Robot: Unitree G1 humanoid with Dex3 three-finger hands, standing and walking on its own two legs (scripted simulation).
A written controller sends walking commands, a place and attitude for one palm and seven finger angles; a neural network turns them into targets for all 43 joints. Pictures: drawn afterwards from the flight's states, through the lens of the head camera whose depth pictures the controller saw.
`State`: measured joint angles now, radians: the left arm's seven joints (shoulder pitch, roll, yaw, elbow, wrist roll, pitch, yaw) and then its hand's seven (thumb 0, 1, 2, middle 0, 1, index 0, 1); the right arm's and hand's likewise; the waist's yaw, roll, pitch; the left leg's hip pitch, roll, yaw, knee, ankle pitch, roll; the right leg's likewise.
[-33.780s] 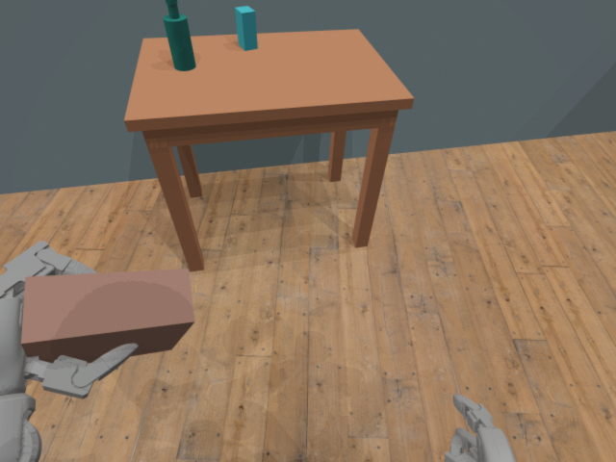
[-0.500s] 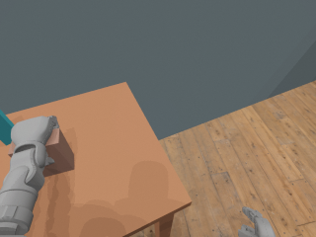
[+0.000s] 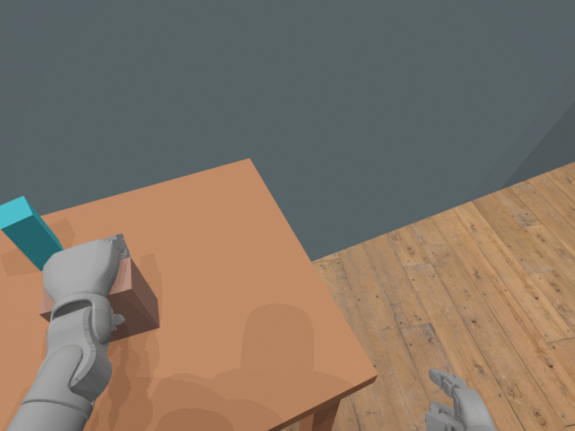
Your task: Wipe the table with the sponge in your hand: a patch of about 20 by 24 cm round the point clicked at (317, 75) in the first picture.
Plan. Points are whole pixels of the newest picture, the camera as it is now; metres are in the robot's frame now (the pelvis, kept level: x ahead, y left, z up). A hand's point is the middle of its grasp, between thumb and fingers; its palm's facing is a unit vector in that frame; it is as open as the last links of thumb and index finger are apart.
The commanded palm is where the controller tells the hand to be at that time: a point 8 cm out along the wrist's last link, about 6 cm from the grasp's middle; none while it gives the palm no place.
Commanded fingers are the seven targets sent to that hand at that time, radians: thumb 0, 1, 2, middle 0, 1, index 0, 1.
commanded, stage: wipe back along the first lane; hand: left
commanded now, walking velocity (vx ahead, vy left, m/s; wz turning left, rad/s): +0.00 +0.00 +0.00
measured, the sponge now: (112, 312) +0.28 +0.31 -0.01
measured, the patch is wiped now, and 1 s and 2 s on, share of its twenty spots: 0.95 0.95 0.95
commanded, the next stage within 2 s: lift the sponge slowly off the table in 1.10 s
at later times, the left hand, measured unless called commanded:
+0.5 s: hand (115, 327) +0.23 +0.26 +0.05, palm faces +0.01 -0.09 -1.00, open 9.5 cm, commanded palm +0.18 +0.25 +0.08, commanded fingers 0.00 0.10 1.30 -1.20 -1.60 -1.20 -1.60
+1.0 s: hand (115, 371) +0.17 +0.24 +0.05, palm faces +0.00 -0.10 -1.00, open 9.5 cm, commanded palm +0.13 +0.22 +0.08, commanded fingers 0.00 0.10 1.30 -1.20 -1.60 -1.20 -1.60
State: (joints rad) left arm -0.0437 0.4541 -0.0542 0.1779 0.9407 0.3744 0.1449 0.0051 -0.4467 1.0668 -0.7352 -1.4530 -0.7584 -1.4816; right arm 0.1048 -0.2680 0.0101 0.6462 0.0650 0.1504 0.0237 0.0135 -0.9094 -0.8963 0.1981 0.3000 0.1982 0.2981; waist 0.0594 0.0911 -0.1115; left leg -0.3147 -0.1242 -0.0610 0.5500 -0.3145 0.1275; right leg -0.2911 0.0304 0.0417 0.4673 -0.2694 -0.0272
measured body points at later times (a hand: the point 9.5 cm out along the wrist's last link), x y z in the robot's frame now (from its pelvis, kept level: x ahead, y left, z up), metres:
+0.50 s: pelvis +0.00 -0.03 +0.00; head -0.01 -0.06 +0.45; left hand +0.22 +0.26 +0.10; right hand +0.23 -0.25 -0.08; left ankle -0.03 +0.03 -0.73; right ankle -0.02 -0.16 -0.73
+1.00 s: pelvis -0.01 -0.07 +0.00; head -0.03 -0.10 +0.45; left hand +0.17 +0.24 +0.10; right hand +0.21 -0.30 -0.08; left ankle -0.03 +0.03 -0.73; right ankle -0.02 -0.16 -0.73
